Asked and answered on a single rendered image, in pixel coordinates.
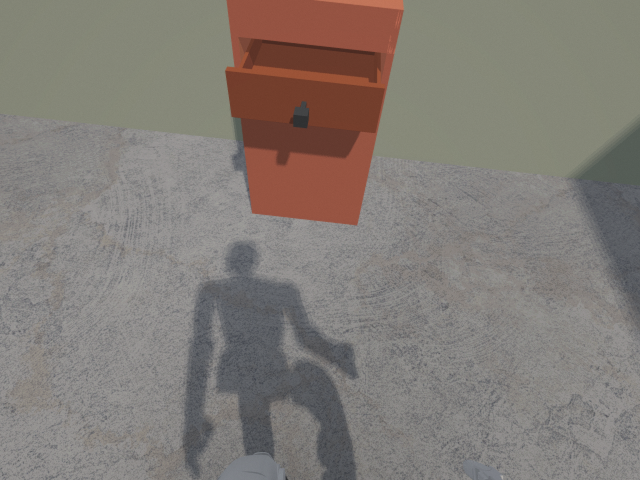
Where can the cabinet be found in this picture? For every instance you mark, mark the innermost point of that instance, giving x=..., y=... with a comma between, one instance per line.
x=312, y=173

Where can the robot left thigh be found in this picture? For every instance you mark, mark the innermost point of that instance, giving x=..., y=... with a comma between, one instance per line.
x=253, y=467

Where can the handle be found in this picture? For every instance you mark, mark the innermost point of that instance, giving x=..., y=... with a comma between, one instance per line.
x=301, y=116

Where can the drawer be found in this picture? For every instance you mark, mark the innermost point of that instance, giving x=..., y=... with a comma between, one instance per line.
x=342, y=87

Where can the robot right hand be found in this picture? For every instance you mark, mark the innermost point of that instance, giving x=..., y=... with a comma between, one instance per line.
x=478, y=471

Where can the left robot shin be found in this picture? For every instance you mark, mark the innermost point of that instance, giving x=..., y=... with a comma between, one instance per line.
x=262, y=453

